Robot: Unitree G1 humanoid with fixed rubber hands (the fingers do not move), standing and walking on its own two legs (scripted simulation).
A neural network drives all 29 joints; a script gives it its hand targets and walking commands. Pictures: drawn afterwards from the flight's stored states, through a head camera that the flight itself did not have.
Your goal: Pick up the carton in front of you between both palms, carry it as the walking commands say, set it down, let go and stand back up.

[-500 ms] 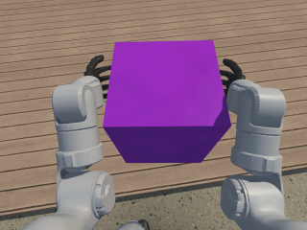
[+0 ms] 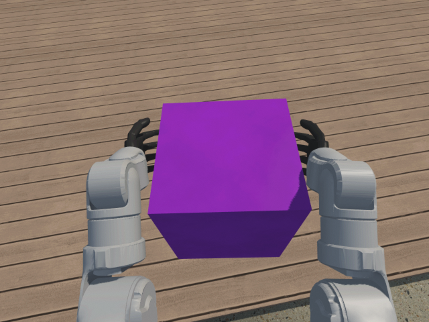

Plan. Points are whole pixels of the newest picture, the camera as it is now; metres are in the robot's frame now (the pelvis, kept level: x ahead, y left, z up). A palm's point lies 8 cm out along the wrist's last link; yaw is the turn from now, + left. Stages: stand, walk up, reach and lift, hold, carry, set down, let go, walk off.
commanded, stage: carry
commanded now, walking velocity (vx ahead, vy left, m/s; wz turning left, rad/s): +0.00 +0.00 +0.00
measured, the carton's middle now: (226, 187) +0.36 -0.01 +0.04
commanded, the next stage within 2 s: none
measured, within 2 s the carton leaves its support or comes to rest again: neither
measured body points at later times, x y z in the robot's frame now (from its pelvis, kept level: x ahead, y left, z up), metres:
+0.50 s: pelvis +0.05 -0.01 -0.02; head +0.04 -0.01 +0.43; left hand +0.41 +0.16 +0.15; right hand +0.43 -0.15 +0.15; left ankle -0.04 +0.10 -0.74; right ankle +0.05 -0.10 -0.74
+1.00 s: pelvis +0.24 +0.02 -0.01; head +0.27 +0.02 +0.44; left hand +0.62 +0.19 +0.15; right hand +0.64 -0.11 +0.15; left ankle +0.39 +0.14 -0.66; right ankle +0.10 -0.09 -0.74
